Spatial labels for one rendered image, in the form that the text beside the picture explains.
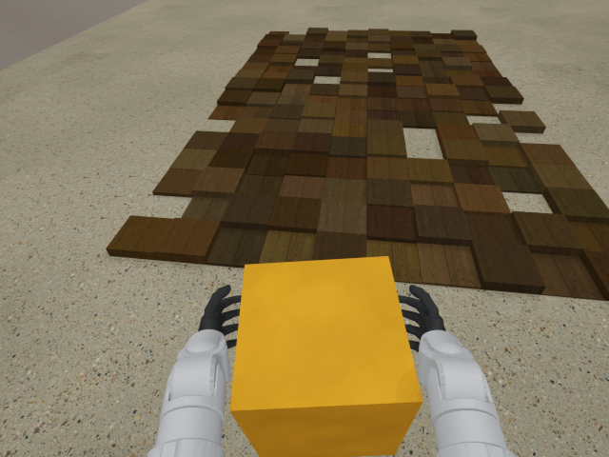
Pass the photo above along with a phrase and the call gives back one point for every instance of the carton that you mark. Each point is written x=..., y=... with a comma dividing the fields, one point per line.
x=323, y=366

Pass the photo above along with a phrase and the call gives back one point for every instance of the robot left forearm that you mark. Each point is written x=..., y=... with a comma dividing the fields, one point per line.
x=193, y=409

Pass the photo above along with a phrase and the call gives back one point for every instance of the robot left hand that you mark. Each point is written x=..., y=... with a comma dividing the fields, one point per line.
x=214, y=318

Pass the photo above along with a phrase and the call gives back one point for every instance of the robot right hand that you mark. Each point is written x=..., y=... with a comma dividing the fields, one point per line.
x=428, y=317

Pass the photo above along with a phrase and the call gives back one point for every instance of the robot right forearm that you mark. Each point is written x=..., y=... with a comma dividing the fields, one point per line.
x=462, y=409

